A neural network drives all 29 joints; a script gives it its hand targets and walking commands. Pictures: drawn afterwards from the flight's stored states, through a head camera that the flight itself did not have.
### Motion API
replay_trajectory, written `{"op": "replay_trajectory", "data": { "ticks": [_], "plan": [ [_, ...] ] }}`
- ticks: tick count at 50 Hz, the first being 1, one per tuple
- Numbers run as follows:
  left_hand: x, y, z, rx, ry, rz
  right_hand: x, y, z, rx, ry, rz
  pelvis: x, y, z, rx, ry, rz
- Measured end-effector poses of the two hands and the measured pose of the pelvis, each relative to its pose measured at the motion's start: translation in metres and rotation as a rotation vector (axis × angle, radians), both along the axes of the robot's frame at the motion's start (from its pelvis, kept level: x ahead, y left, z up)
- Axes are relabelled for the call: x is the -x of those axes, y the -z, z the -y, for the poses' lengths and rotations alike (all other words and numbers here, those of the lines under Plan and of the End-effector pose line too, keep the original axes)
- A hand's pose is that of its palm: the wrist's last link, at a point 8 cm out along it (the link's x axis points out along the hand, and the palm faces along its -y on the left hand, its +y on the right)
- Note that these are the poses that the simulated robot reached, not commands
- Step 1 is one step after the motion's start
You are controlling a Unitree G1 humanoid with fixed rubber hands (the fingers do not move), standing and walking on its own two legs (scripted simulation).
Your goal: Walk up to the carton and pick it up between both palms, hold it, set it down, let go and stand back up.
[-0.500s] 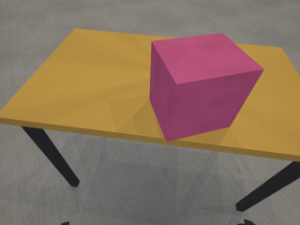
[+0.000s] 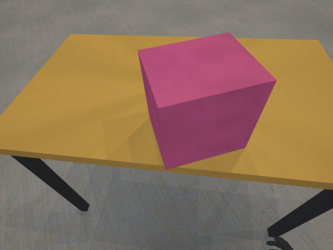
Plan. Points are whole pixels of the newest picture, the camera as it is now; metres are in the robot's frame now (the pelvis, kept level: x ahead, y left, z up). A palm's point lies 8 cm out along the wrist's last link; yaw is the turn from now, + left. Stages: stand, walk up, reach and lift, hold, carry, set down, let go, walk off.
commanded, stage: walk up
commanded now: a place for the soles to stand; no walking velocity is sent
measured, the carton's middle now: (196, 103) +0.44 -0.05 +0.10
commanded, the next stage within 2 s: none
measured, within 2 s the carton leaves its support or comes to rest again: neither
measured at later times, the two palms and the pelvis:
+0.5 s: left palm (68, 243) +0.15 +0.27 -0.08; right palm out of the picture +0.12 -0.26 -0.09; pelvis +0.02 +0.02 +0.00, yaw -8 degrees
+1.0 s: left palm (76, 234) +0.18 +0.26 -0.08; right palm out of the picture +0.05 -0.27 -0.11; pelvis +0.01 +0.02 -0.01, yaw -12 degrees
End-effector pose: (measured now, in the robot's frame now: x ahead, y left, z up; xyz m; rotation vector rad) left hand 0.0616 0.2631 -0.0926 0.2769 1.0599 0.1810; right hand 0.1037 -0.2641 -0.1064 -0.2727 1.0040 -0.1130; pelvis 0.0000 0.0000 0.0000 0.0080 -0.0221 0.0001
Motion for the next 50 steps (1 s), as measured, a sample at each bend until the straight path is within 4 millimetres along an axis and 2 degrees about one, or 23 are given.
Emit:
{"op": "replay_trajectory", "data": {
  "ticks": [4,11,17,23,31,43,50],
  "plan": [
    [-0.010,0.002,-0.007,0.014,0.003,0.004,-0.014,-0.007,-0.005,0.000,0.012,0.029,-0.006,-0.001,-0.004,0.004,0.022,-0.001],
    [-0.041,-0.001,-0.010,0.020,0.067,0.054,-0.037,-0.018,-0.010,-0.003,0.022,0.084,-0.016,-0.002,-0.009,0.008,0.055,-0.008],
    [-0.068,-0.005,-0.011,0.013,0.119,0.094,-0.040,-0.021,-0.008,0.001,0.050,0.108,-0.019,-0.001,-0.013,0.008,0.089,-0.004],
    [-0.087,-0.009,-0.010,0.006,0.165,0.119,-0.027,-0.017,-0.004,0.003,0.090,0.096,-0.018,0.001,-0.016,0.006,0.124,0.000],
    [-0.102,-0.011,-0.004,-0.002,0.220,0.130,0.002,-0.009,0.005,0.007,0.150,0.057,-0.015,0.004,-0.016,0.001,0.165,0.004],
    [-0.115,-0.012,0.000,-0.003,0.276,0.145,0.044,-0.005,0.006,0.020,0.210,0.014,-0.008,0.004,-0.021,-0.007,0.205,0.005],
    [-0.113,-0.010,0.004,-0.005,0.285,0.149,0.056,0.001,0.009,0.017,0.232,-0.003,-0.006,0.008,-0.018,0.000,0.214,0.015]
  ]
}}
